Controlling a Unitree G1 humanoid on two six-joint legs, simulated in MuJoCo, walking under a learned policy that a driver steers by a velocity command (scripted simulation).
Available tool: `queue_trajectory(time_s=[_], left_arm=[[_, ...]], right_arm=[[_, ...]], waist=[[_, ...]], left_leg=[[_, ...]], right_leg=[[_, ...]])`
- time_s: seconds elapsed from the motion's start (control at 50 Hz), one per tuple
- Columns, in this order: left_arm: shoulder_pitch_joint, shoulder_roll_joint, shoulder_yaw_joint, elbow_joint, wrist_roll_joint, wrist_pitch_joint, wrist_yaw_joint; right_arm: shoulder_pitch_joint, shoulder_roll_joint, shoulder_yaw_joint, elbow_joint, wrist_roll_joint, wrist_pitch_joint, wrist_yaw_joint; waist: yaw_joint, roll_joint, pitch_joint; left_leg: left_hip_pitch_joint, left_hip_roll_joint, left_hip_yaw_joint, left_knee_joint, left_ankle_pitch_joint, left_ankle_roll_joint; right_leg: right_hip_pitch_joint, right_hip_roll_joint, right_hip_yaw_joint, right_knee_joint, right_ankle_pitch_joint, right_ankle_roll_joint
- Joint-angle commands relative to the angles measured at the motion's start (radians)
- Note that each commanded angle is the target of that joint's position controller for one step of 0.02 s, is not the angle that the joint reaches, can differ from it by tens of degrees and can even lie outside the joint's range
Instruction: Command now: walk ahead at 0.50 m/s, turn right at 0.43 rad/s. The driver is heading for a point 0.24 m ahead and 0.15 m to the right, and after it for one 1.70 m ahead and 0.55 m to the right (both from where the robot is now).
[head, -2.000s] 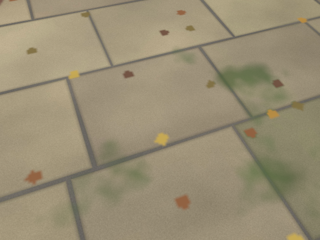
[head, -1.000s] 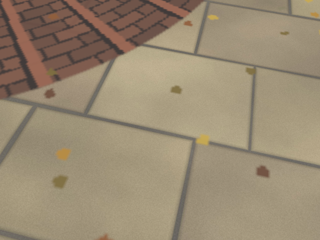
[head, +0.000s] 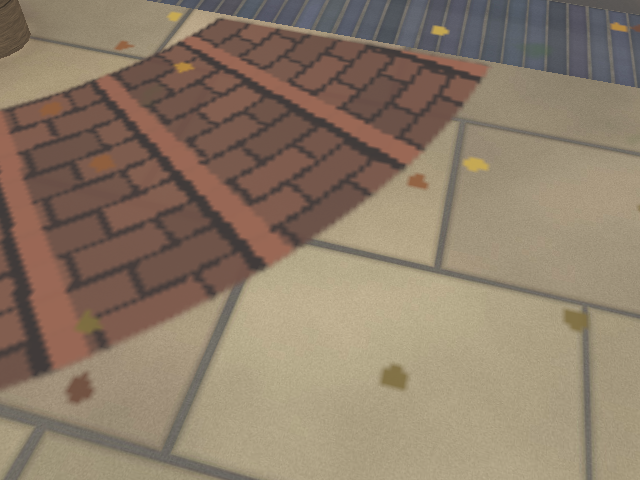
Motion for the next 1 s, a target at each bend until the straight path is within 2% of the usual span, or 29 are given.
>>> queue_trajectory(time_s=[0.02,0.12,0.22,0.24,0.28,0.3,0.32,0.34,0.36,0.38,0.4,0.42,0.44,0.46,0.48,0.54,0.6,0.68,0.74,0.76,0.78,0.8,0.82,0.84,0.86,0.88,0.92,0.94,1.0], left_arm=[[0.028,0.033,0.016,-0.065,0.005,0.013,0.003],[-0.110,0.004,0.002,-0.111,0.010,0.000,-0.025],[-0.254,0.003,-0.005,-0.188,0.011,0.000,-0.054],[-0.261,0.010,-0.002,-0.201,0.012,0.001,-0.059],[-0.220,0.041,0.014,-0.211,0.013,0.006,-0.063],[-0.140,0.069,0.031,-0.198,0.012,0.010,-0.060],[0.009,0.115,0.059,-0.162,0.009,0.012,-0.052],[0.171,0.196,0.095,-0.123,0.007,0.023,-0.031],[0.125,0.305,0.106,-0.132,0.000,0.015,-0.023],[0.157,0.228,0.081,-0.167,0.008,-0.003,-0.030],[0.125,0.172,0.065,-0.156,0.016,-0.017,-0.034],[0.069,0.146,0.057,-0.158,0.013,-0.024,-0.032],[0.001,0.116,0.048,-0.170,0.016,-0.025,-0.030],[-0.038,0.088,0.037,-0.188,0.028,-0.026,-0.025],[-0.060,0.091,0.036,-0.201,0.034,-0.026,-0.022],[-0.054,0.134,0.049,-0.192,0.030,-0.024,0.000],[-0.030,0.147,0.056,-0.175,0.015,0.003,0.022],[0.013,0.140,0.057,-0.156,0.010,0.032,0.035],[-0.025,0.116,0.053,-0.169,0.015,0.038,0.043],[-0.051,0.099,0.047,-0.177,0.015,0.037,0.043],[-0.034,0.051,0.031,-0.191,0.027,0.031,0.042],[0.113,-0.003,0.014,-0.182,0.041,0.027,0.040],[0.217,0.049,0.014,-0.169,0.024,0.029,0.034],[0.178,0.128,0.035,-0.141,0.017,0.043,0.036],[0.078,0.150,0.043,-0.148,0.015,0.063,0.042],[0.035,0.142,0.044,-0.150,0.019,0.081,0.048],[0.016,0.090,0.031,-0.157,0.022,0.096,0.046],[0.024,0.055,0.020,-0.151,0.023,0.093,0.043],[0.000,0.025,0.003,-0.140,0.032,0.079,0.038]], right_arm=[[-0.053,-0.115,-0.032,-0.039,-0.006,-0.031,-0.007],[-0.020,-0.158,-0.042,-0.002,-0.002,-0.018,-0.025],[0.059,-0.203,-0.058,0.041,0.022,0.015,-0.029],[0.061,-0.211,-0.061,0.046,0.027,0.023,-0.030],[0.044,-0.241,-0.070,0.043,0.036,0.037,-0.035],[0.035,-0.253,-0.073,0.040,0.039,0.045,-0.039],[0.017,-0.248,-0.070,0.036,0.044,0.051,-0.041],[0.033,-0.210,-0.054,0.023,0.025,0.044,-0.044],[0.125,-0.057,-0.007,-0.034,-0.015,0.018,-0.030],[0.037,-0.135,-0.014,-0.041,0.018,-0.022,-0.014],[-0.060,-0.180,-0.026,-0.073,0.056,-0.041,-0.005],[-0.078,-0.166,-0.020,-0.076,0.046,-0.051,-0.009],[-0.076,-0.167,-0.024,-0.064,0.019,-0.052,-0.017],[-0.057,-0.176,-0.031,-0.057,0.009,-0.042,-0.018],[-0.048,-0.176,-0.034,-0.059,0.005,-0.028,-0.019],[-0.061,-0.131,-0.023,-0.067,-0.010,0.001,-0.028],[-0.148,-0.092,-0.005,-0.085,-0.008,0.007,-0.024],[-0.230,-0.117,-0.010,-0.113,0.009,0.013,-0.009],[-0.181,-0.161,-0.030,-0.104,0.003,0.002,-0.005],[-0.133,-0.163,-0.034,-0.091,-0.005,-0.007,-0.006],[-0.092,-0.199,-0.040,-0.094,-0.025,-0.013,-0.012],[-0.081,-0.236,-0.039,-0.105,-0.049,-0.007,-0.019],[-0.033,-0.211,-0.040,-0.077,-0.026,0.012,-0.014],[-0.075,-0.154,-0.025,-0.101,-0.002,0.020,-0.010],[-0.106,-0.125,-0.014,-0.108,-0.002,0.032,-0.009],[-0.138,-0.109,-0.003,-0.109,-0.005,0.043,-0.008],[-0.188,-0.112,0.001,-0.096,-0.012,0.059,-0.009],[-0.198,-0.111,0.000,-0.090,-0.014,0.064,-0.010],[-0.171,-0.131,-0.008,-0.069,-0.006,0.071,-0.015]], waist=[[0.028,0.138,-0.004],[-0.018,0.099,0.032],[-0.067,0.085,0.075],[-0.061,0.092,0.071],[-0.018,0.130,0.019],[0.032,0.143,-0.034],[0.119,0.126,-0.111],[0.185,0.036,-0.202],[0.049,-0.228,-0.262],[0.126,-0.107,-0.403],[0.136,-0.057,-0.260],[0.094,0.014,-0.167],[0.051,0.045,-0.112],[0.017,0.032,-0.095],[-0.002,0.020,-0.079],[-0.020,0.037,-0.058],[0.012,-0.014,-0.080],[0.047,-0.050,-0.104],[0.012,-0.076,-0.107],[-0.018,-0.070,-0.119],[-0.021,0.000,-0.198],[0.047,0.224,-0.284],[0.061,0.357,-0.366],[0.035,0.219,-0.304],[0.014,0.156,-0.232],[0.015,0.130,-0.180],[0.043,0.171,-0.105],[0.048,0.197,-0.101],[0.018,0.225,-0.137]], left_leg=[[0.050,0.277,-0.166,-0.247,0.168,0.155],[0.103,0.252,-0.008,-0.254,0.241,0.130],[0.270,0.306,0.047,-0.202,0.311,0.112],[0.301,0.314,0.059,-0.170,0.382,0.102],[0.333,0.312,0.090,-0.044,0.707,0.078],[0.329,0.301,0.105,0.083,0.855,0.065],[0.261,0.265,0.133,0.284,0.869,0.036],[0.026,0.222,0.133,0.580,0.593,-0.011],[-0.433,0.003,0.046,0.929,-0.367,-0.076],[-0.539,-0.014,-0.194,1.038,-0.427,-0.062],[-0.618,0.035,-0.202,1.018,-0.330,-0.039],[-0.591,0.080,-0.196,0.929,-0.240,-0.025],[-0.526,0.110,-0.193,0.840,-0.190,-0.030],[-0.453,0.130,-0.200,0.792,-0.154,-0.035],[-0.413,0.127,-0.194,0.763,-0.143,-0.050],[-0.360,0.091,-0.151,0.614,-0.089,-0.106],[-0.270,0.025,-0.129,0.375,0.122,-0.122],[-0.218,-0.024,-0.165,0.196,0.212,-0.114],[-0.186,-0.011,-0.198,0.108,0.169,-0.077],[-0.111,0.005,-0.182,0.036,0.262,-0.052],[0.050,0.116,-0.257,0.039,0.499,-0.001],[0.305,0.340,-0.500,0.093,0.921,0.147],[0.378,0.481,-0.763,0.056,0.746,0.289],[0.306,0.420,-0.724,0.026,0.514,0.268],[0.235,0.354,-0.599,0.017,0.370,0.217],[0.146,0.307,-0.526,-0.010,0.270,0.189],[-0.019,0.222,-0.403,-0.069,0.152,0.153],[-0.052,0.188,-0.349,-0.080,0.150,0.145],[-0.022,0.195,-0.323,-0.069,0.188,0.170]], right_leg=[[-0.111,-0.059,0.057,-0.019,0.112,0.020],[-0.110,-0.041,0.002,-0.306,0.341,0.012],[-0.153,-0.021,-0.067,-0.460,0.277,-0.036],[-0.144,-0.009,-0.085,-0.475,0.233,-0.051],[-0.036,0.053,-0.144,-0.482,0.129,-0.090],[0.075,0.096,-0.172,-0.486,0.087,-0.115],[0.288,0.143,-0.181,-0.551,0.139,-0.151],[0.598,0.072,-0.022,-0.578,0.170,-0.203],[0.901,-0.181,0.553,-0.678,0.033,-0.386],[0.965,-0.253,0.789,-0.822,-0.088,-0.432],[0.880,-0.227,0.647,-0.844,-0.031,-0.376],[0.734,-0.181,0.517,-0.838,0.062,-0.338],[0.599,-0.142,0.421,-0.842,0.179,-0.310],[0.509,-0.113,0.361,-0.861,0.274,-0.300],[0.450,-0.104,0.335,-0.873,0.398,-0.302],[0.329,-0.060,0.201,-0.851,0.735,-0.289],[0.274,0.021,0.121,-0.800,0.720,-0.217],[0.328,0.006,0.221,-0.735,0.534,-0.170],[0.406,-0.014,0.320,-0.628,0.463,-0.148],[0.404,0.016,0.309,-0.557,0.435,-0.123],[0.363,0.080,0.262,-0.408,0.326,-0.082],[0.160,0.202,0.173,-0.165,-0.255,-0.020],[0.029,0.204,0.139,0.025,-0.456,0.023],[0.002,0.157,0.162,0.113,-0.391,0.053],[-0.018,0.139,0.131,0.140,-0.327,0.071],[-0.008,0.123,0.117,0.113,-0.291,0.079],[0.097,0.094,0.073,-0.038,-0.227,0.083],[0.153,0.094,0.036,-0.132,-0.214,0.084],[0.254,0.080,-0.002,-0.356,-0.164,0.074]])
